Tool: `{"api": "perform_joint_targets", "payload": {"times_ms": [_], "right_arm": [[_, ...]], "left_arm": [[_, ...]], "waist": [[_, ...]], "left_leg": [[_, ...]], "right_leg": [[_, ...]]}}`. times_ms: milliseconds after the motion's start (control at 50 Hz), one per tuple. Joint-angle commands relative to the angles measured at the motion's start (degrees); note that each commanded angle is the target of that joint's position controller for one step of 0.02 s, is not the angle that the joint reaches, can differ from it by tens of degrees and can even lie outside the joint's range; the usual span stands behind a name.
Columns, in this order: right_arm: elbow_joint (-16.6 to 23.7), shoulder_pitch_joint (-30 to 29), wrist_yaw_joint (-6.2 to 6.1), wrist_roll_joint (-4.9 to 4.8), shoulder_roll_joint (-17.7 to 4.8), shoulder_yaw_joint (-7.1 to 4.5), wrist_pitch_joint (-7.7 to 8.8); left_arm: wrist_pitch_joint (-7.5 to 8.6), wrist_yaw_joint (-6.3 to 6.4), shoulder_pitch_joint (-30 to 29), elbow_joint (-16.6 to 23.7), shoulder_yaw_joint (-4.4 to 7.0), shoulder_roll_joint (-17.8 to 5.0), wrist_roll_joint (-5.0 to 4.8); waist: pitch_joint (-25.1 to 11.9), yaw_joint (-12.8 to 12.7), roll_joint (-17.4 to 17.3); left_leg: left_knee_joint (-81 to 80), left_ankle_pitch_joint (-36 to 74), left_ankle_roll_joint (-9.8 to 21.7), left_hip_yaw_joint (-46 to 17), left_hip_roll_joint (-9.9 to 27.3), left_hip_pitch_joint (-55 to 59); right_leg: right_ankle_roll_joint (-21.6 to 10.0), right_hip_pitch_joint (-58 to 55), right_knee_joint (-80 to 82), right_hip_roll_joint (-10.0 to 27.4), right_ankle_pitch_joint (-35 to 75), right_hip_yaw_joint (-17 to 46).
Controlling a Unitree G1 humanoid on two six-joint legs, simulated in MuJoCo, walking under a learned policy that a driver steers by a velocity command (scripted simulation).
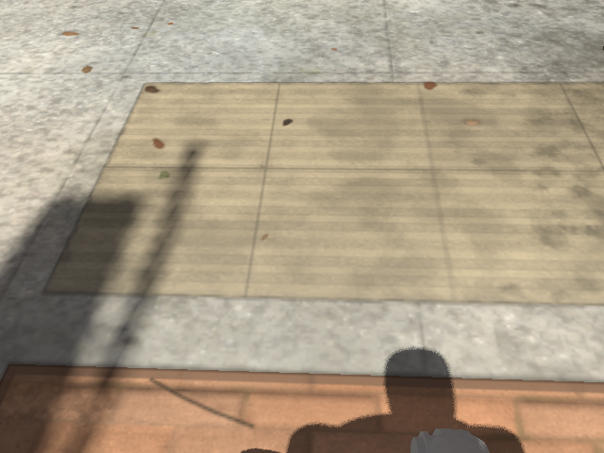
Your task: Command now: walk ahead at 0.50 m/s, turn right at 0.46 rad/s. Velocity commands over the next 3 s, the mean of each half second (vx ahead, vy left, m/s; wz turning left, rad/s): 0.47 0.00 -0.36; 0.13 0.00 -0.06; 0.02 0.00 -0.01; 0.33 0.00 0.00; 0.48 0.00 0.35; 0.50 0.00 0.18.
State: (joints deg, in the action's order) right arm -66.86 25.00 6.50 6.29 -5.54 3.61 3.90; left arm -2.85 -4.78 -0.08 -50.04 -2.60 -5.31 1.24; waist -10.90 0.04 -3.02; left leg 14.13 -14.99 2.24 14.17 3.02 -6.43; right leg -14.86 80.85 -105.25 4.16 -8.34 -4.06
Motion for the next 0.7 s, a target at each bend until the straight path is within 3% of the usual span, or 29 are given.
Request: {"api": "perform_joint_targets", "payload": {"times_ms": [20, 40, 60, 80, 100, 120, 160, 180, 200, 220, 240, 260, 300, 320, 360, 400, 420, 440, 460, 480, 540, 560, 580, 600, 620, 640, 660, 680, 700], "right_arm": [[2.44, -3.38, 1.21, -2.24, -14.03, -1.47, 2.33], [3.08, -3.83, 0.59, -3.67, -17.73, -2.74, 3.0], [1.71, -1.49, 0.76, -3.76, -18.83, -3.52, 3.05], [0.21, 4.68, 1.73, -0.69, -17.09, -3.19, 3.2], [-0.88, 7.3, 1.46, 1.03, -15.45, -3.94, 2.74], [0.09, 4.31, 2.02, 0.86, -13.12, -3.7, 2.4], [2.59, -3.18, 3.79, -1.55, -10.25, -5.28, 0.06], [3.31, -4.48, 2.96, -2.73, -9.39, -5.93, -0.18], [4.98, -8.88, 1.6, -3.8, -8.38, -5.79, -0.22], [7.04, -11.7, 0.28, -4.08, -7.22, -5.33, 0.28], [7.67, -12.17, -0.87, -4.04, -5.73, -4.67, 0.74], [8.92, -13.03, -1.37, -3.37, -4.84, -3.69, 0.59], [9.95, -12.83, -2.04, -3.99, -4.85, -3.32, 0.09], [10.33, -14.8, -1.8, -4.84, -4.28, -2.41, -0.03], [12.27, -17.86, -2.33, -5.03, -2.59, -0.74, 0.52], [17.66, -27.24, -3.14, -4.94, -4.55, -0.37, 0.05], [20.9, -33.39, -3.45, -5.33, -6.24, -0.38, -0.75], [23.03, -37.08, -3.81, -5.67, -6.67, -0.45, -1.41], [25.47, -45.01, -4.11, -4.67, -7.6, -0.52, -2.83], [24.75, -42.09, -3.42, -2.74, -4.83, -0.21, -3.71], [25.25, -37.57, -1.97, -2.6, -7.36, -1.14, -5.31], [23.2, -30.8, -1.39, -2.47, -7.65, -1.35, -4.93], [20.94, -25.25, -1.16, -3.32, -9.18, -1.56, -4.58], [19.51, -20.48, -1.47, -4.85, -9.26, -1.9, -5.06], [17.28, -14.39, -2.42, -4.31, -11.62, -3.01, -5.3], [15.41, -9.91, -3.27, -2.12, -13.46, -4.05, -4.46], [17.18, -7.77, -3.15, -1.24, -13.69, -4.31, -2.39], [14.97, -11.96, -3.71, -2.46, -13.94, -4.32, 0.33], [12.32, -14.81, -3.95, -4.03, -10.97, -3.58, 2.23]], "left_arm": [[-1.22, -1.53, -7.78, 7.13, 0.5, -2.91, 1.18], [-0.65, -2.22, -4.03, 6.49, 0.59, -2.59, 1.42], [-0.02, -2.37, -3.38, 6.4, 0.91, -4.12, 1.53], [0.08, -1.6, -2.35, 5.37, 1.24, -6.41, 0.39], [0.06, -0.71, 5.12, 3.25, 1.67, -6.7, 0.44], [-0.18, 0.37, 14.07, -0.35, 2.76, -9.61, 0.63], [-0.04, 1.46, 27.96, -5.63, 5.32, -17.71, 2.39], [1.25, 2.04, 27.69, -6.83, 5.69, -17.11, 2.93], [2.34, 1.81, 25.0, -9.71, 5.35, -14.47, 3.64], [4.0, 1.19, 22.08, -11.62, 5.12, -12.12, 2.84], [5.19, 0.59, 18.05, -11.94, 4.43, -10.36, 1.49], [5.74, -0.02, 14.38, -12.76, 3.69, -8.35, 1.76], [6.54, -0.99, 14.43, -12.66, 2.93, -6.74, 2.89], [6.18, -0.82, 16.88, -13.1, 2.93, -5.95, 3.37], [6.52, 0.29, 19.22, -13.6, 2.27, -5.01, 4.91], [7.64, -0.02, 21.58, -12.76, 2.2, -7.4, 6.66], [8.14, -0.27, 25.14, -13.09, 2.27, -8.52, 6.69], [8.33, 0.13, 29.62, -13.66, 2.44, -9.32, 6.3], [7.87, -1.13, 28.01, -11.82, 2.21, -9.74, 4.64], [9.23, -1.83, 26.17, -9.39, 1.76, -8.81, 2.38], [12.12, -3.19, 29.34, -10.55, 3.72, -16.77, -0.82], [11.87, -3.57, 29.41, -11.8, 4.83, -18.54, -1.25], [11.6, -3.59, 32.04, -10.89, 5.73, -18.15, 0.18], [11.03, -3.85, 35.52, -12.27, 5.98, -16.24, 1.97], [9.66, -4.32, 30.76, -11.08, 5.89, -13.7, 2.64], [8.22, -4.47, 26.68, -11.3, 5.31, -7.78, 3.42], [6.6, -3.68, 26.63, -11.98, 7.03, -11.7, 0.77], [6.49, -2.12, 24.42, -10.36, 7.42, -12.21, -0.34], [6.68, -0.71, 18.95, -7.26, 6.65, -10.37, -1.05]], "waist": [[3.99, -6.19, -4.28], [0.92, -7.46, -5.91], [-0.65, -6.19, -7.4], [-5.55, -2.73, -7.06], [-8.4, -3.99, -7.02], [-11.23, -7.85, -2.74], [-6.93, -12.32, 14.68], [-3.55, -10.72, 15.76], [2.81, -7.82, 13.69], [5.97, -4.69, 7.45], [6.82, -1.03, 4.32], [6.01, 2.04, 1.33], [6.32, 5.39, 3.26], [5.99, 4.16, 7.16], [7.24, 4.59, 6.61], [6.98, 3.01, 1.36], [5.61, 0.31, 3.48], [4.77, -1.9, 7.62], [7.13, -2.36, 7.86], [8.45, -0.63, 11.21], [4.1, 2.45, 13.65], [1.09, 3.76, 14.52], [-8.71, 1.88, 9.08], [-13.96, 1.17, 4.96], [-12.25, 5.12, -1.66], [-8.12, 8.48, -12.9], [-7.86, 10.32, -14.52], [-0.9, 6.65, -9.6], [2.33, 3.81, -3.38]], "left_leg": [[-9.0, 70.41, 15.94, -1.42, 17.05, -10.15], [-2.73, 88.09, 15.92, 0.73, 17.51, 2.67], [1.71, 96.67, 17.41, 1.39, 17.34, 11.43], [7.0, 107.82, 16.4, 1.53, 15.57, 12.6], [13.9, 101.3, 15.07, -0.17, 13.73, 9.35], [23.61, 89.64, 13.6, -3.58, 11.47, -2.49], [66.32, 24.61, 4.63, -16.18, -2.36, -34.22], [90.17, 25.68, 5.74, -31.13, -6.46, -45.88], [100.2, 27.24, 8.29, -36.31, -9.69, -55.83], [102.65, 26.02, 9.85, -36.39, -10.44, -60.29], [104.4, 24.0, 10.78, -36.23, -10.49, -61.88], [105.28, 20.17, 11.55, -32.65, -9.32, -64.61], [107.98, 15.25, 12.19, -25.99, -5.63, -70.36], [118.74, 9.17, 12.28, -22.19, -4.94, -72.71], [125.68, 5.83, 13.05, -19.28, -3.85, -75.88], [107.83, 12.72, 12.4, -14.9, -0.45, -71.77], [98.96, 15.81, 9.07, -12.48, 1.2, -68.0], [94.75, 15.33, 5.99, -11.07, 1.65, -68.73], [84.76, 3.02, 4.62, -7.74, 2.25, -63.53], [78.19, -1.37, 3.13, -4.33, 1.26, -53.06], [59.21, -6.05, 3.08, -1.22, -5.63, -45.1], [54.65, -5.35, 5.44, -4.76, -5.88, -45.59], [56.29, 8.87, 9.39, -10.94, -4.32, -35.46], [51.52, 1.17, 12.39, -22.07, -2.91, -21.32], [39.08, -12.54, 12.99, -31.52, -0.7, -13.98], [23.51, -18.71, 16.12, -46.64, 5.54, -8.88], [13.62, -32.5, 17.36, -60.48, 10.58, -15.32], [12.04, -35.47, 14.05, -58.54, 10.28, -21.05], [12.68, -29.41, 12.3, -52.69, 10.09, -23.48]], "right_leg": [[0.69, -25.37, 11.74, -3.0, -4.58, -5.96], [1.61, -23.87, 20.66, -6.19, -10.45, -7.41], [1.45, -23.97, 30.77, -9.85, -14.77, -10.02], [-0.48, -30.81, 30.39, -10.37, -8.86, -6.75], [-0.64, -41.18, 36.3, -10.34, -2.7, -0.4], [-1.0, -55.2, 44.31, -9.23, -1.08, 7.62], [-6.85, -66.86, 79.96, 1.39, -20.46, 49.22], [-0.31, -65.95, 83.05, 3.04, -29.58, 54.5], [5.13, -62.22, 79.81, 2.16, -32.72, 49.14], [7.41, -60.58, 77.27, 1.49, -24.16, 43.2], [8.63, -58.84, 75.92, 1.42, -11.92, 36.57], [7.03, -58.19, 75.38, 1.1, -2.33, 29.63], [8.84, -59.25, 77.82, 0.79, 3.68, 20.04], [6.66, -58.62, 80.77, 1.33, 1.59, 19.96], [6.29, -54.66, 83.62, 0.14, -8.82, 19.1], [6.94, -51.8, 86.98, -0.72, -11.08, 15.64], [6.02, -51.27, 88.79, -0.79, -6.21, 14.44], [3.87, -55.18, 89.94, -0.33, 0.66, 14.84], [2.53, -52.59, 98.49, 4.05, 5.55, 16.2], [0.89, -49.84, 100.57, 5.82, 16.23, 15.85], [-1.1, -69.05, 93.21, 10.0, 72.51, 13.62], [0.91, -79.0, 87.04, 10.06, 83.16, 11.09], [4.23, -80.36, 79.64, 8.2, 89.43, 8.71], [5.49, -67.84, 73.3, 5.85, 82.04, 10.49], [5.03, -58.01, 66.88, 2.06, 64.96, 11.59], [7.9, -43.32, 46.63, -5.57, 12.66, 13.31], [9.43, -38.02, 15.38, -8.33, 3.16, 21.55], [9.73, -32.57, 4.56, -8.38, 4.76, 23.55], [9.04, -29.52, -0.01, -8.8, 4.01, 22.74]]}}
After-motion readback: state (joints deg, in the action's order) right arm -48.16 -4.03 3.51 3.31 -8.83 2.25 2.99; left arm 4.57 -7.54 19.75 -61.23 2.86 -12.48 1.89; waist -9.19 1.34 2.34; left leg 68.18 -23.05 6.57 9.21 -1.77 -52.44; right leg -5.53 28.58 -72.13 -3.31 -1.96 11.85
